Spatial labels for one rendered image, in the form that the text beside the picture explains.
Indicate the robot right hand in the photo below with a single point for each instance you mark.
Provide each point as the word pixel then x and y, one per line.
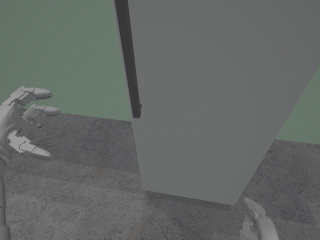
pixel 262 229

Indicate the left robot forearm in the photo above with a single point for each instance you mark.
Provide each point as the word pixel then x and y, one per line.
pixel 5 157

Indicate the robot left hand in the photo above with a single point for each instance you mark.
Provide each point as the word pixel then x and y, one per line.
pixel 10 120

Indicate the fridge door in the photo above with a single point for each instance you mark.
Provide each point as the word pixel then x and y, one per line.
pixel 217 80

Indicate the handle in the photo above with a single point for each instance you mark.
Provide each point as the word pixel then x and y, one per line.
pixel 123 17

